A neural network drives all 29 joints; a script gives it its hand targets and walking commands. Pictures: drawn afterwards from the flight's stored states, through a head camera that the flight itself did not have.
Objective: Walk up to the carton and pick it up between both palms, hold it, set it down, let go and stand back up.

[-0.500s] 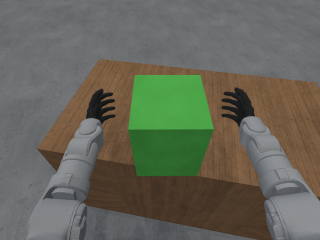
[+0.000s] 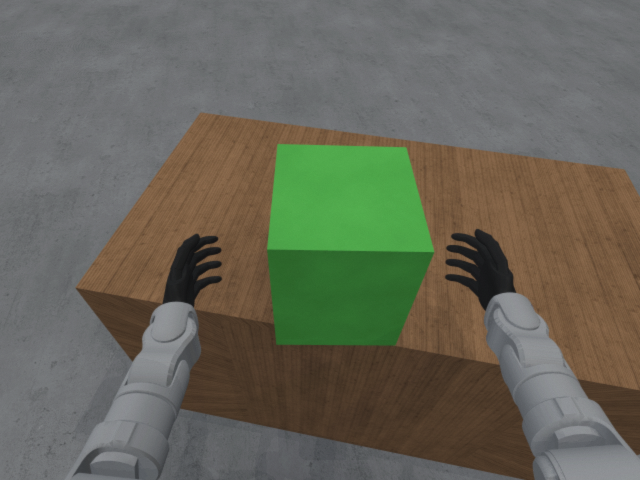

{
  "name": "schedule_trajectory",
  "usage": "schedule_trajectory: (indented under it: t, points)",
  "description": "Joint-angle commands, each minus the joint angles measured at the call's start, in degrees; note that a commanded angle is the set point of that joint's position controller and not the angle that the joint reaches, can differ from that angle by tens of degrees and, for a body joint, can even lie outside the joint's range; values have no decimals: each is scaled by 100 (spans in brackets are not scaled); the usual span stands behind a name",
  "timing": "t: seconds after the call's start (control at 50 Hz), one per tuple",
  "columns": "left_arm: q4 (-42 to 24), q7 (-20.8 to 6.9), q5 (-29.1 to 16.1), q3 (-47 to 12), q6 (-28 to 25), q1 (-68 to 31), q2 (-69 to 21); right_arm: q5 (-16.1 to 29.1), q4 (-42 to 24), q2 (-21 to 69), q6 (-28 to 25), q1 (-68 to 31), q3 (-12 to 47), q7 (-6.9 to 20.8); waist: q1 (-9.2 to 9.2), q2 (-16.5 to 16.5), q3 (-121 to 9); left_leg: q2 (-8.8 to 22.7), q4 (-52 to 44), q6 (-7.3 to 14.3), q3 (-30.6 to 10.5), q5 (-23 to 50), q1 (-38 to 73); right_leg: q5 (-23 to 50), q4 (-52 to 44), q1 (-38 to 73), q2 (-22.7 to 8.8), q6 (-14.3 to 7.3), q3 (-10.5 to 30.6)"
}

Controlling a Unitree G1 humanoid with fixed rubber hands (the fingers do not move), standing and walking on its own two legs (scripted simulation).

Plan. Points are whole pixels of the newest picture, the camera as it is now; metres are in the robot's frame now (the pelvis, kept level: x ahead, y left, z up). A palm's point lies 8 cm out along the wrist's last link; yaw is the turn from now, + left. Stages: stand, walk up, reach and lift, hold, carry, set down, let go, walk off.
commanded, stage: set down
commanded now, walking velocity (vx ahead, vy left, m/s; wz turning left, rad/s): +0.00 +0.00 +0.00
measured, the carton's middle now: (339, 249) +0.47 +0.00 -0.01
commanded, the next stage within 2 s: none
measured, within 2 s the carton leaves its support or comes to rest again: neither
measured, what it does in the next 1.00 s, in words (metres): stands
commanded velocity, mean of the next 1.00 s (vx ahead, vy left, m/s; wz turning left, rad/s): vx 0.00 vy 0.00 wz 0.00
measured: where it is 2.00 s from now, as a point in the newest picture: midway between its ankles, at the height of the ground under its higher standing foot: outside the picture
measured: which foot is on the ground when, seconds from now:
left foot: down 0.00-1.00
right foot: down 0.00-1.00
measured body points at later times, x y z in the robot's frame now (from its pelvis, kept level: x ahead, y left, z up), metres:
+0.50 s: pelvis +0.01 +0.00 +0.00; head +0.02 +0.01 +0.45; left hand +0.29 +0.20 -0.02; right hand +0.32 -0.21 +0.00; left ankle +0.04 +0.12 -0.75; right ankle -0.01 -0.09 -0.75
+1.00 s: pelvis +0.02 +0.00 +0.00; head +0.05 +0.02 +0.45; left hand +0.23 +0.20 -0.06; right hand +0.24 -0.21 -0.05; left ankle +0.04 +0.12 -0.75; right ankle -0.01 -0.09 -0.75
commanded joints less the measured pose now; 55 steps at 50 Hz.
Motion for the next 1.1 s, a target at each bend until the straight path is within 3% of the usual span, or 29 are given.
schedule_trajectory:
  t: [0.0, 0.18, 0.42, 0.64, 0.66, 0.7, 0.9, 1.08]
  points:
    - [-1239, 24, 97, 208, -556, -2332, 555, 68, -1275, -1042, -501, -2377, -208, 18, 53, 99, -3028, -100, 369, -65, -367, 1188, 2731, 1518, -76, -40, -103, 349, 178]
    - [-419, -98, 488, 361, -1113, -1332, 209, -83, -934, -723, -844, -1299, -172, 15, 60, -129, -1837, -124, 144, -97, -317, 687, 2592, 866, -353, -9, -207, 291, 321]
    - [-939, 60, 321, -72, -1969, -372, 110, -175, -1661, -618, -1441, -38, -256, 52, -87, 16, -1798, -169, 197, -134, -291, 450, 2171, 1086, -13, 103, -198, 268, 358]
    - [-863, -21, 486, -82, -2430, 992, -36, -202, -1720, -501, -2116, 1378, -168, 162, -36, -103, -1320, -237, 299, -237, -225, 610, 2069, 1142, 141, 103, -136, 261, 401]
    - [-1050, -6, 571, -53, -2425, 1014, -64, -294, -1511, -349, -2102, 1497, -298, 123, -168, -2, -1108, -260, 330, -192, -316, 590, 2166, 1013, 19, 170, -168, 187, 455]
    - [-1113, -20, 664, -34, -2350, 1198, -136, -393, -1483, -273, -2101, 1713, -388, 65, -205, -9, -852, -254, 297, -170, -337, 448, 2206, 783, -82, 64, -186, 146, 456]
    - [-1417, -81, 855, 73, -1994, 2236, -118, -570, -2064, -52, -2078, 2708, -234, 78, 36, -149, -855, -254, 251, -127, -248, 607, 2071, 1178, 8, 442, -194, 205, 467]
    - [-2091, -266, 984, 18, -844, 3078, 17, -767, -2045, 16, -1574, 3692, -230, 78, 44, -43, -389, -230, 73, -203, -185, 769, 2271, 1272, -129, 654, -161, 234, 447]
